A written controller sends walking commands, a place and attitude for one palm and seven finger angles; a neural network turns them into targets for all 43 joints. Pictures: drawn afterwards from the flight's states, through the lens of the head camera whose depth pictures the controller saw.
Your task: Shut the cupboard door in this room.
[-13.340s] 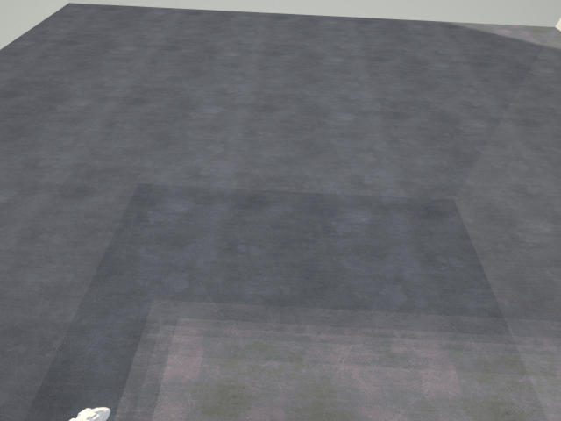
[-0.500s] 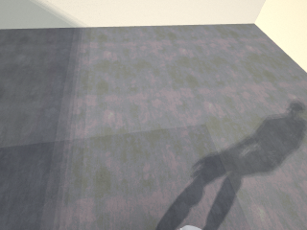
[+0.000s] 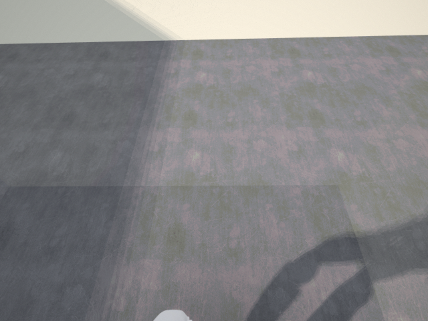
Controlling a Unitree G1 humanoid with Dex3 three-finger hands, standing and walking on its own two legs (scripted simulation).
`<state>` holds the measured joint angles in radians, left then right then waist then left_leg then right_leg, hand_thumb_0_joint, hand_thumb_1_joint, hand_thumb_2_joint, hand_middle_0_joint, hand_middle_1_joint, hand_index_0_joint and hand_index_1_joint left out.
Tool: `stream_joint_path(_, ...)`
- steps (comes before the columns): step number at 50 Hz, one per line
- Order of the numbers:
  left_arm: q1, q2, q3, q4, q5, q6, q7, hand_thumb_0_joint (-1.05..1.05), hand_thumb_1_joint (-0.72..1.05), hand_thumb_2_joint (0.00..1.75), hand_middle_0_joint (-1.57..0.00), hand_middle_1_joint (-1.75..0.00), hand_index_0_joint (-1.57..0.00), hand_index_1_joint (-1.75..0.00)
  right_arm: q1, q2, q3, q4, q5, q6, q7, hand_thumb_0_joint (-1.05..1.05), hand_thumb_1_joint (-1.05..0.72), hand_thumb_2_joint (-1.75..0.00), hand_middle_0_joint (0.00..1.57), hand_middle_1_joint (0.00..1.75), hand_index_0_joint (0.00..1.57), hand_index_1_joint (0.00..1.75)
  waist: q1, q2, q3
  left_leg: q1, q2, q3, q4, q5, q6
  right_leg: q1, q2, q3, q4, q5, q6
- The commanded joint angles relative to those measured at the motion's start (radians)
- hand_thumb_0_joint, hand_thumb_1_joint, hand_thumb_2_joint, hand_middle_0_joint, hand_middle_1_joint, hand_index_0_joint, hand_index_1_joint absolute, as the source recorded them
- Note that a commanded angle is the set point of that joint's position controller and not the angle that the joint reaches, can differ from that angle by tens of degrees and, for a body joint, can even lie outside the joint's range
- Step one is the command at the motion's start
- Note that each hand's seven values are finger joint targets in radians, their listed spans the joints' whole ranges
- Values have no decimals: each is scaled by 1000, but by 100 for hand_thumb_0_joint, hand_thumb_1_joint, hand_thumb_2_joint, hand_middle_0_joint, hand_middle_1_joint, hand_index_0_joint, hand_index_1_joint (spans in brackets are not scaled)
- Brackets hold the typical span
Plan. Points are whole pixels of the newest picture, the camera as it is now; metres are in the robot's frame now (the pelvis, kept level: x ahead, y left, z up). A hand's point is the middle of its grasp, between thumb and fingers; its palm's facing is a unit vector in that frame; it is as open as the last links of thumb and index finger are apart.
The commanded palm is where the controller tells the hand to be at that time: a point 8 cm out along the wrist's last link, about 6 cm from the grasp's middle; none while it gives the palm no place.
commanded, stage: turn or walk to find it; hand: left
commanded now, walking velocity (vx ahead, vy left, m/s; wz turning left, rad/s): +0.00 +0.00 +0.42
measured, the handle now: out of the picture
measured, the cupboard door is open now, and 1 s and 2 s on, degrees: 85 85 85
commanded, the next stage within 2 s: none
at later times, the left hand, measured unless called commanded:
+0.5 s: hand out of the picture +0.03 +0.26 -0.16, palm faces +0.21 -0.94 -0.26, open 7.4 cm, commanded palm none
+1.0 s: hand out of the picture -0.07 +0.19 -0.16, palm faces +0.43 -0.86 -0.27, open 7.4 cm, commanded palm none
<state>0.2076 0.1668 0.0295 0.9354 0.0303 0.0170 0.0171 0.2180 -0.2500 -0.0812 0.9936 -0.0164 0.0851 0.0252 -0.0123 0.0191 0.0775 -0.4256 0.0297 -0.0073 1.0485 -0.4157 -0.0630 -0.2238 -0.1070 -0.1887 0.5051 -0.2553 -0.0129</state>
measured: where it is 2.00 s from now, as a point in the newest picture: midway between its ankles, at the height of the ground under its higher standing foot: outside the picture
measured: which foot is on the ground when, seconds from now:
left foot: up 0.00-0.14, down 0.16-0.62, up 0.64-1.00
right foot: down 0.00-0.16, up 0.18-0.60, down 0.62-1.00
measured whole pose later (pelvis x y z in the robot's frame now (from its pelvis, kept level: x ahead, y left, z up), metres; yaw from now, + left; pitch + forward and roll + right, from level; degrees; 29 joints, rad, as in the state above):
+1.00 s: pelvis -0.03 -0.01 +0.00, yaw +25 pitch +0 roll +2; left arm 0.24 0.18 0.04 0.96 0.03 0.01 0.02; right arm 0.20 -0.25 -0.07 1.01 -0.01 0.08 0.02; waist 0.01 0.01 0.09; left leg -0.36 0.04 0.01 0.90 -0.45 -0.07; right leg -0.22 -0.12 -0.23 0.50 -0.27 -0.03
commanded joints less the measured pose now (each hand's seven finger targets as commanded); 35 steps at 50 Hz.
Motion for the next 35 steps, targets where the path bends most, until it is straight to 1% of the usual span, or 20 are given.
stream_joint_path(1,59,251,66,-41,2,-21,14,0,90,90,-20,-30,-20,-30,-88,-38,3,-94,4,-38,-6,0,-90,-90,20,30,20,30,62,-203,-74,-18,2,49,-186,-60,3,117,-255,177,-165,266,-125)
stream_joint_path(4,59,263,74,-25,1,-16,12,0,90,90,-20,-30,-20,-30,-52,-34,12,-88,10,-55,-13,0,-90,-90,20,30,20,30,48,-216,-131,65,-7,86,-391,-27,12,164,-258,142,-69,407,-111)
stream_joint_path(5,48,263,74,-22,-3,-13,11,0,90,90,-20,-30,-20,-30,-19,-38,11,-77,9,-59,-15,0,-90,-90,20,30,20,30,29,-210,-142,138,-12,100,-485,61,15,131,-246,111,-29,387,-81)
stream_joint_path(6,42,250,72,-22,-13,-7,10,0,90,90,-20,-30,-20,-30,16,-61,8,-65,7,-66,-14,0,-90,-90,20,30,20,30,5,-148,-153,259,0,87,-621,191,29,44,-224,80,40,310,-35)
stream_joint_path(7,49,209,66,-39,-22,2,5,0,90,90,-20,-30,-20,-30,43,-128,-8,-66,2,-76,-15,0,-90,-90,20,30,20,30,-14,36,-163,379,124,-84,-699,306,79,-119,-142,19,191,113,29)
stream_joint_path(8,17,144,47,-73,-21,7,-3,0,90,90,-20,-30,-20,-30,65,-213,-27,-74,-3,-75,-18,0,-90,-90,20,30,20,30,-29,285,-125,420,337,-331,-741,558,174,-330,-30,8,381,-314,87)
stream_joint_path(9,-49,150,40,-85,-12,22,4,0,90,90,-20,-30,-20,-30,94,-229,-31,-55,-4,-71,-29,0,-90,-90,20,30,20,30,-63,256,-113,331,370,-358,-767,539,229,-321,-22,101,499,-362,84)
stream_joint_path(11,-84,160,50,-63,-17,27,-1,0,90,90,-20,-30,-20,-30,9,-174,-15,-63,-6,-70,-44,0,-90,-90,20,30,20,30,-27,226,-33,243,283,-279,-765,481,226,-337,-24,162,593,-247,81)
stream_joint_path(13,-16,159,50,-27,-15,21,-11,0,90,90,-20,-30,-20,-30,-56,-143,-1,-83,-3,-78,-44,0,-90,-90,20,30,20,30,15,160,-63,272,220,-184,-741,523,206,-317,-13,153,604,-158,88)
stream_joint_path(15,-16,155,47,-23,-16,16,-10,0,90,90,-20,-30,-20,-30,-30,-144,-3,-78,-1,-84,-45,0,-90,-90,20,30,20,30,7,122,-96,337,205,-170,-720,634,212,-318,-2,158,577,-148,97)
stream_joint_path(23,-94,140,37,-65,-22,11,2,0,90,90,-20,-30,-20,-30,33,-145,-20,-71,-7,-75,-43,0,-90,-90,20,30,20,30,-30,125,-111,385,216,-266,-677,726,244,-275,33,168,391,-206,101)
stream_joint_path(26,-66,130,35,-66,-26,8,4,0,90,90,-20,-30,-20,-30,-6,-149,-23,-85,-10,-67,-40,0,-90,-90,20,30,20,30,-12,142,-105,284,195,-294,-663,683,232,-148,58,152,244,-193,88)
stream_joint_path(28,-6,140,37,-53,-27,1,5,0,90,90,-20,-30,-20,-30,-31,-147,-25,-89,-8,-64,-37,0,-90,-90,20,30,20,30,20,130,-102,205,164,-299,-633,608,206,-33,75,136,95,-82,81)
stream_joint_path(29,39,146,40,-43,-26,-6,6,0,90,90,-20,-30,-20,-30,-44,-138,-24,-96,-4,-63,-35,0,-90,-90,20,30,20,30,43,104,-114,142,133,-286,-597,514,177,67,65,133,-33,17,78)
stream_joint_path(30,71,185,48,-37,-18,-16,11,0,90,90,-20,-30,-20,-30,-37,-103,-21,-101,4,-64,-30,0,-90,-90,20,30,20,30,54,14,-126,40,73,-241,-519,350,125,186,-9,197,-145,77,62)
stream_joint_path(31,86,270,66,-40,-3,-25,19,0,90,90,-20,-30,-20,-30,-16,-36,-9,-121,11,-66,-24,0,-90,-90,20,30,20,30,54,-249,-131,-135,-67,-85,-320,38,54,276,-254,453,-210,111,-28)
stream_joint_path(32,71,297,71,-63,-11,-23,17,0,90,90,-20,-30,-20,-30,-29,-75,-22,-130,1,-50,-27,0,-90,-90,20,30,20,30,65,-310,-102,-116,-78,-70,-108,-164,40,105,-385,540,-274,52,-127)
stream_joint_path(33,21,268,73,-79,-14,-17,23,0,90,90,-20,-30,-20,-30,-45,-96,-30,-124,-5,-34,-25,0,-90,-90,20,30,20,30,51,-270,-46,-103,-50,-105,35,-134,47,-16,-364,529,-308,-76,-148)
stream_joint_path(34,-33,239,64,-90,-14,-16,20,0,90,90,-20,-30,-20,-30,-37,-87,-31,-102,-7,-30,-18,0,-90,-90,20,30,20,30,22,-173,2,-116,-34,-102,120,-71,47,-57,-304,457,-303,-105,-134)
stream_joint_path(35,-73,208,54,-100,-14,-20,17,0,90,90,-20,-30,-20,-30,-9,-75,-29,-82,-10,-28,-12,0,-90,-90,20,30,20,30,-3,-132,14,-115,-20,-86,158,-9,38,-64,-250,359,-276,-58,-106)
